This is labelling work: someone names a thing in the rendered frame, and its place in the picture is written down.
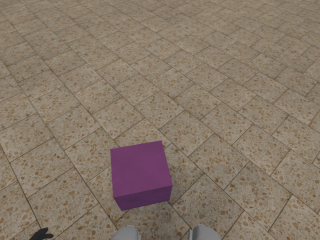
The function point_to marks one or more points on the robot thigh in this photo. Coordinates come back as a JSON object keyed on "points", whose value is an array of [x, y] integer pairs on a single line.
{"points": [[201, 232], [127, 233]]}

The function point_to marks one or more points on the carton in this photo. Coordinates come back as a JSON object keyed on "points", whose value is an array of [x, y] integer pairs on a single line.
{"points": [[140, 175]]}

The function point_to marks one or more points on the robot left thigh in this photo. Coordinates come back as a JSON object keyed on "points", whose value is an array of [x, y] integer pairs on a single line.
{"points": [[127, 233]]}

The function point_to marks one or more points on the robot right thigh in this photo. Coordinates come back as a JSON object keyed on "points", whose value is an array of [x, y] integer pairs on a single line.
{"points": [[201, 232]]}

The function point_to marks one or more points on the robot left hand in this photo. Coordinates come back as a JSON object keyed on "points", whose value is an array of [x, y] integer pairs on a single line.
{"points": [[41, 234]]}

